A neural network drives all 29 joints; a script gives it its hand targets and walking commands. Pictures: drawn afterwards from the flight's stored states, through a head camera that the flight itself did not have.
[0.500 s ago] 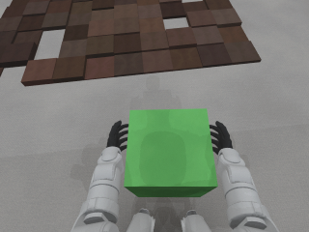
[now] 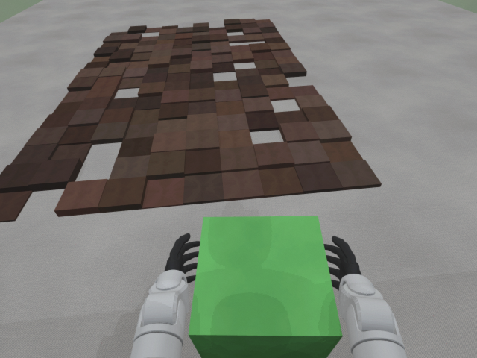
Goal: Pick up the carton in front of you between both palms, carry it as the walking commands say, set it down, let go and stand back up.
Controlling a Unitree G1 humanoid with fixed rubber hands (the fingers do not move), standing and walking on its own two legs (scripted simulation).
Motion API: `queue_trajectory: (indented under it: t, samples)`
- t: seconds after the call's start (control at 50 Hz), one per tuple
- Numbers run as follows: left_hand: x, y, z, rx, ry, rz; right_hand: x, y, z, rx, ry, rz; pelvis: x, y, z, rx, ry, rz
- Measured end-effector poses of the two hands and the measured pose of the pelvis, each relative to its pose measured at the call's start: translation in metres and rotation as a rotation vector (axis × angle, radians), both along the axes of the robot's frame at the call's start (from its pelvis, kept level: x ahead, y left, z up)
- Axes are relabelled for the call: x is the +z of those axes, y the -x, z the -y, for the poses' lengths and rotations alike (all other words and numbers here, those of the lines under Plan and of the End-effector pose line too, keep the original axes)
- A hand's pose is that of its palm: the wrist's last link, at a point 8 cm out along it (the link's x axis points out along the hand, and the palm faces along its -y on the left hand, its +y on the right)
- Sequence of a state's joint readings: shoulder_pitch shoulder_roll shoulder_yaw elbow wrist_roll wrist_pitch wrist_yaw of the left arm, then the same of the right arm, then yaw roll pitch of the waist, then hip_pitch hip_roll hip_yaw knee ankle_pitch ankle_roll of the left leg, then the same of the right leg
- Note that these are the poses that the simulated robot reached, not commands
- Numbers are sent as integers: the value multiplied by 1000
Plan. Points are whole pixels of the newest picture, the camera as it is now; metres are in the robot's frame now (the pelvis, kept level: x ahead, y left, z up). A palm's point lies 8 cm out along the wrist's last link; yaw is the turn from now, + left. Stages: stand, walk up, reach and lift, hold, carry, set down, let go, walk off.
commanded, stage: reach and lift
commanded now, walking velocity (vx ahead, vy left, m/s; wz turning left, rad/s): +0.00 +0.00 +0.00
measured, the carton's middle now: (261, 297) +0.28 +0.00 -0.06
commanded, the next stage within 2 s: hold in 1.06 s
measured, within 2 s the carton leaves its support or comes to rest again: neither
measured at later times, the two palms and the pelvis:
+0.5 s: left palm (173, 272) +0.28 +0.15 +0.03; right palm (352, 277) +0.28 -0.15 +0.03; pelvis -0.02 +0.00 +0.00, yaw +0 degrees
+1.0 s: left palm (172, 267) +0.28 +0.15 +0.04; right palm (353, 271) +0.28 -0.15 +0.04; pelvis +0.00 +0.00 +0.01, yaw +0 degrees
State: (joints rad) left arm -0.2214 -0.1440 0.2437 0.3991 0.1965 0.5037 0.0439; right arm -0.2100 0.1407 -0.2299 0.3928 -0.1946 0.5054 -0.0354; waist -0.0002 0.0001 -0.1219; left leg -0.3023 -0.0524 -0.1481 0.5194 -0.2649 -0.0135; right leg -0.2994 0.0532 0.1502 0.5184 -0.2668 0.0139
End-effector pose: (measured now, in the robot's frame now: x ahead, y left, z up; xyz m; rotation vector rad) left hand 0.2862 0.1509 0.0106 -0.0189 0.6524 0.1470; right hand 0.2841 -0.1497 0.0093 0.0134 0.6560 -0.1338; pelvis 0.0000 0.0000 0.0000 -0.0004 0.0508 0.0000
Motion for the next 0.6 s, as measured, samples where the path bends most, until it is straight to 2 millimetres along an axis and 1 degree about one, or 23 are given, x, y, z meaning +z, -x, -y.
queue_trajectory:
  t: [0.06, 0.1, 0.22, 0.34, 0.44, 0.6]
  samples:
    - [12, 2, 0, -13, -14, -3, 12, 3, 1, 8, 12, -3, 3, 2, 0, -1, 0, 45]
    - [16, 4, 1, -18, -20, -11, 16, 5, 1, 12, 18, -11, 4, 5, 0, -1, -1, 67]
    - [16, 10, 0, -20, -21, -41, 16, 10, 1, 14, 19, -41, 4, 15, 0, -2, -1, 103]
    - [18, 10, 0, -15, -17, -31, 18, 10, 0, 12, 14, -31, 3, 21, 0, -1, -1, 110]
    - [21, 7, 0, -15, -17, -22, 21, 7, 0, 11, 13, -22, 4, 21, 0, 0, -1, 110]
    - [25, 4, 0, -21, -25, -23, 25, 4, 1, 17, 21, -23, 7, 14, 0, 0, -1, 113]
